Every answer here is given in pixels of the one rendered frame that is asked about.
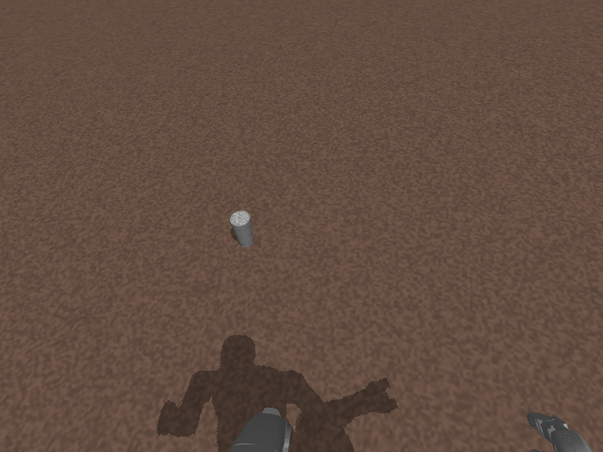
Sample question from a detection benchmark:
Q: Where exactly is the right robot hand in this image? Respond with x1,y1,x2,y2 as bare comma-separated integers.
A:
527,412,593,452

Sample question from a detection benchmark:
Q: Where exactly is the cup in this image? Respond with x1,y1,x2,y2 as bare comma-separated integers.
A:
230,211,253,248

